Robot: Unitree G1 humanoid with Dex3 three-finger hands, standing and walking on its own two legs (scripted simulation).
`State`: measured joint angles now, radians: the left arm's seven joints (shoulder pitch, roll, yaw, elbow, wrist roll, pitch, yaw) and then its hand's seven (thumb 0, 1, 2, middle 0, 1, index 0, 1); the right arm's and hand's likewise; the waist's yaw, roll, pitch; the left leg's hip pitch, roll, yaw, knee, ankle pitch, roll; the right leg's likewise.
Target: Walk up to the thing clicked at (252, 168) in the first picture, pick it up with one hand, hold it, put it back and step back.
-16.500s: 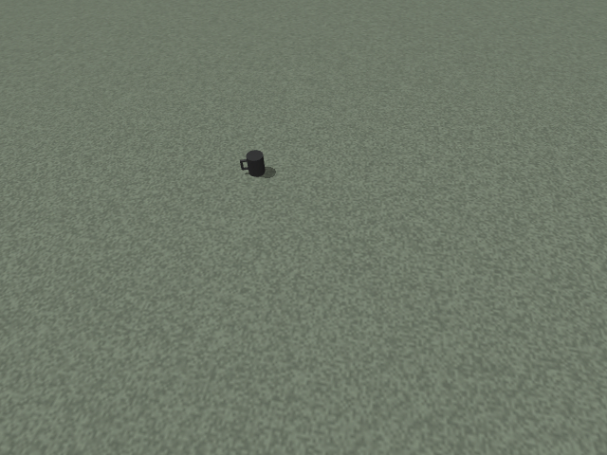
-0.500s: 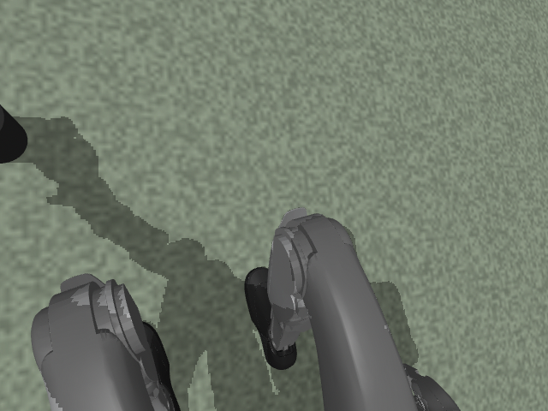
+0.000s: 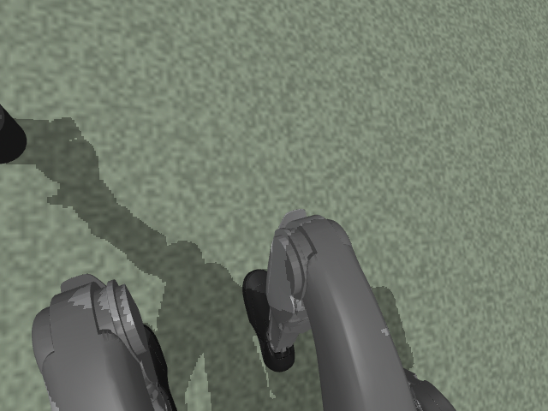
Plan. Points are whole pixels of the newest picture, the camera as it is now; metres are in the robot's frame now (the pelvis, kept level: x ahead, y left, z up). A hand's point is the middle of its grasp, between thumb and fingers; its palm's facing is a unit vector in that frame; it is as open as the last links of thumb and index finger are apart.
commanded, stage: approach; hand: left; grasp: from above
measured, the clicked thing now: out of the picture +0.56 +0.31 -0.28
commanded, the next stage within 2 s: close in in 0.60 s
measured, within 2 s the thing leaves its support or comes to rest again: neither
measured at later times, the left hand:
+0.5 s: hand out of the picture +0.53 +0.28 -0.15, palm faces -0.52 -0.07 -0.85, open 14.0 cm
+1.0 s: hand out of the picture +0.55 +0.30 -0.17, palm faces -0.48 -0.06 -0.88, open 13.9 cm
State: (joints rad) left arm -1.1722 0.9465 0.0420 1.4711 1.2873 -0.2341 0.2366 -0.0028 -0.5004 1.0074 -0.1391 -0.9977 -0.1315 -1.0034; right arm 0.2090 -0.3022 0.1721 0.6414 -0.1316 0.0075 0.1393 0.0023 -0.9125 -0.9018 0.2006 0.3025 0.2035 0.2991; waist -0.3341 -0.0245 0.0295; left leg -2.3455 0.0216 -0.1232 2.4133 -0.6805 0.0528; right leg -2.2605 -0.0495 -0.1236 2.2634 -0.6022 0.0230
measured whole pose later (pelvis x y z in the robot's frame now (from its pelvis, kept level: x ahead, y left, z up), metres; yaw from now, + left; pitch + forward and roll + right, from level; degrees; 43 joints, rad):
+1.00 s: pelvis +0.00 +0.00 +0.00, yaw -1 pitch +35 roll -12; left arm -1.27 0.95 -0.01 1.51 1.27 -0.13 0.21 0.00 -0.52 1.05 -0.08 -1.05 -0.09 -1.03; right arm 0.19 -0.30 0.22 0.58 -0.14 0.03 0.12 0.00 -0.91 -0.90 0.20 0.30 0.20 0.30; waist -0.39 -0.02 0.06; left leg -2.35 0.02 -0.13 2.42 -0.70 0.05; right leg -2.26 -0.04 -0.13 2.27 -0.61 0.03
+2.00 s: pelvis +0.00 +0.00 -0.02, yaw -4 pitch +32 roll -15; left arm -1.25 1.10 0.06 1.59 1.31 -0.19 0.36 0.00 -0.47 1.08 -0.12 -1.06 -0.12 -1.07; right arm 0.17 -0.36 0.32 0.55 -0.19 -0.06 0.13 0.00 -0.91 -0.91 0.20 0.30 0.20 0.30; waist -0.44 -0.11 0.18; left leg -2.37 0.02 -0.19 2.49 -0.71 0.05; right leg -2.27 -0.02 -0.18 2.29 -0.60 0.03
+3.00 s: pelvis +0.00 +0.00 -0.02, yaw -5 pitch +32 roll -16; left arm -1.26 1.14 0.06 1.58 1.29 -0.18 0.36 0.00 -0.30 0.98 -0.21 -1.03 -0.21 -1.02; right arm 0.15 -0.35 0.36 0.54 -0.20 -0.06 0.13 0.00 -0.91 -0.90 0.20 0.30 0.20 0.30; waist -0.45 -0.11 0.20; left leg -2.38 0.03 -0.21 2.51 -0.71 0.05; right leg -2.27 -0.01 -0.19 2.29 -0.60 0.04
